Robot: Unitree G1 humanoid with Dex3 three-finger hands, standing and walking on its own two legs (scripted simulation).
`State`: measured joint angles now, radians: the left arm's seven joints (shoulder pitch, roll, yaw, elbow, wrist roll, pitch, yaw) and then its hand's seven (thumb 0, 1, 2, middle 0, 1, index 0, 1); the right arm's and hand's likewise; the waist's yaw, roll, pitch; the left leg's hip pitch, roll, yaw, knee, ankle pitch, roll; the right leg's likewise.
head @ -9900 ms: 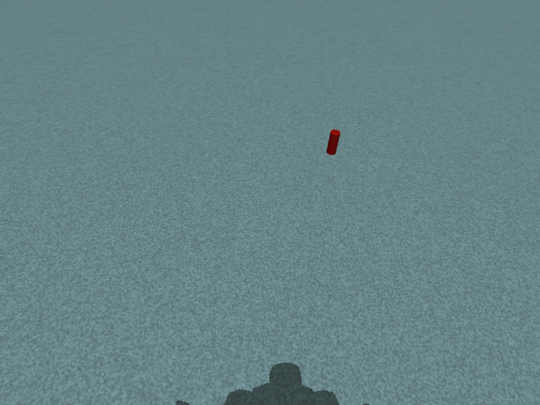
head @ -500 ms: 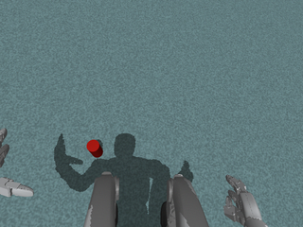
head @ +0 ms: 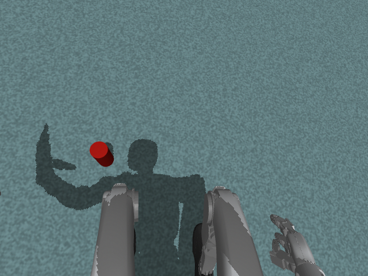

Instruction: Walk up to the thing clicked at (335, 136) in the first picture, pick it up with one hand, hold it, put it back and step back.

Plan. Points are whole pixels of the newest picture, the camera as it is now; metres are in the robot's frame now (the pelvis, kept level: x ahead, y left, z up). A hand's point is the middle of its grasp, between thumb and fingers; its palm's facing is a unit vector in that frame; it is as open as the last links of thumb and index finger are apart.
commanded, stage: go down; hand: left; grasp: from the side
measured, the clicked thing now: (102, 155) +0.43 +0.24 -0.40
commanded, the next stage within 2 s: approach in 1.20 s
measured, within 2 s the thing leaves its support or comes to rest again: neither
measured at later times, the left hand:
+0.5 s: hand out of the picture +0.35 +0.40 -0.07, palm faces +0.16 -0.97 -0.17, open 17.2 cm
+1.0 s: hand out of the picture +0.36 +0.41 -0.09, palm faces +0.16 -0.98 -0.14, open 17.3 cm
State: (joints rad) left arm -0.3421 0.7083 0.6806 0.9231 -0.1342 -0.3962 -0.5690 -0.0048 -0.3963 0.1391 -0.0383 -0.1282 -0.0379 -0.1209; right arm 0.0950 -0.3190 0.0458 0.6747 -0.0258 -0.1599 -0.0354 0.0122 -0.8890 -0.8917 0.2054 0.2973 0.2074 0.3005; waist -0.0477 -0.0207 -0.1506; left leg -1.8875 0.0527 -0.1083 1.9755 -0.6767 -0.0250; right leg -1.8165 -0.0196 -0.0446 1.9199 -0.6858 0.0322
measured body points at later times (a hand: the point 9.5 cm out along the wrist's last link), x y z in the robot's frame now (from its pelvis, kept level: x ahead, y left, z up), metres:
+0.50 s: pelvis -0.01 +0.00 -0.06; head +0.19 +0.07 +0.34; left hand +0.33 +0.45 -0.06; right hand +0.15 -0.27 -0.16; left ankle +0.07 +0.13 -0.44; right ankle +0.08 -0.14 -0.44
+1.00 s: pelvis -0.02 +0.00 -0.09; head +0.19 +0.07 +0.31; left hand +0.34 +0.46 -0.08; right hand +0.14 -0.28 -0.19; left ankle +0.07 +0.13 -0.44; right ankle +0.08 -0.14 -0.44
